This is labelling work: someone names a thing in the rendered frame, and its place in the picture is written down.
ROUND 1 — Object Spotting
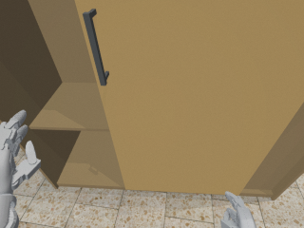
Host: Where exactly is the handle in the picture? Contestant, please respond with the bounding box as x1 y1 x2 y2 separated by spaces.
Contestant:
83 9 109 86

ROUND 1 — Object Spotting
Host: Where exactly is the left robot hand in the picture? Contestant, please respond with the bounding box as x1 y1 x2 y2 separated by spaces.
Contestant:
0 109 41 195

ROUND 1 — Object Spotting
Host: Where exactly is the robot left forearm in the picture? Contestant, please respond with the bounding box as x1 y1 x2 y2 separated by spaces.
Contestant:
0 193 19 228

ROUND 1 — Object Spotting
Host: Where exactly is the right robot hand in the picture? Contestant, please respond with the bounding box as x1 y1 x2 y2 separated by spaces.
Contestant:
220 191 257 228

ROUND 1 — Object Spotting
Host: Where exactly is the wardrobe door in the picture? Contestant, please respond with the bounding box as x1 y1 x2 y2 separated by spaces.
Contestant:
74 0 304 196
244 103 304 190

